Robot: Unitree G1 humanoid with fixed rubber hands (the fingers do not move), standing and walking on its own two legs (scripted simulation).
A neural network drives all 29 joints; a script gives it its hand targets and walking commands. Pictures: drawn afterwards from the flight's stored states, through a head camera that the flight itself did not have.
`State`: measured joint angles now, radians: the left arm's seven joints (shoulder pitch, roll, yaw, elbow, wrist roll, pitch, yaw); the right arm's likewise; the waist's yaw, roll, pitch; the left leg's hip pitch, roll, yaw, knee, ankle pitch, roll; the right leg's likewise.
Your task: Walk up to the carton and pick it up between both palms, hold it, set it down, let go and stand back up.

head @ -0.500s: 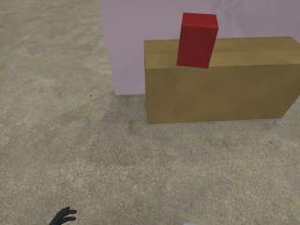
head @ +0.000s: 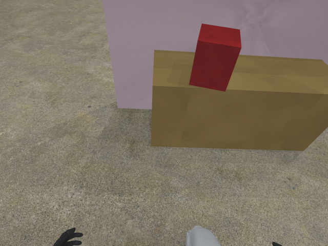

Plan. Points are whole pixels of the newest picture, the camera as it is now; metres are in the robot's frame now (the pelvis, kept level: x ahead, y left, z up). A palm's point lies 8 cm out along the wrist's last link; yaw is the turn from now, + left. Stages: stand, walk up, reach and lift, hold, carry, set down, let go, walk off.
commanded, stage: walk up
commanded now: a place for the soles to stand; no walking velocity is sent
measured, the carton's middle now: (213, 57) +1.02 -0.27 -0.06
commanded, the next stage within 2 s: none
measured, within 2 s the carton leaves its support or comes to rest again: neither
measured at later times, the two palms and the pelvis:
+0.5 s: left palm (97, 212) +0.24 +0.19 -0.12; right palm (288, 201) +0.26 -0.35 -0.07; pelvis +0.16 -0.09 +0.00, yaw +2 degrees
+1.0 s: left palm (134, 173) +0.36 +0.10 -0.12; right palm (281, 141) +0.48 -0.43 -0.08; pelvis +0.33 -0.18 -0.01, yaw +4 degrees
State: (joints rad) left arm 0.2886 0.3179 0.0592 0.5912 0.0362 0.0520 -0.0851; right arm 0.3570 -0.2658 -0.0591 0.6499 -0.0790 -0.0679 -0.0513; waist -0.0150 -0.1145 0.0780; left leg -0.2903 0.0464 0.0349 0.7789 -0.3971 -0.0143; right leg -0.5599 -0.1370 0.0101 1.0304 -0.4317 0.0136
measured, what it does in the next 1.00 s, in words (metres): walks ahead: right foot, then left foot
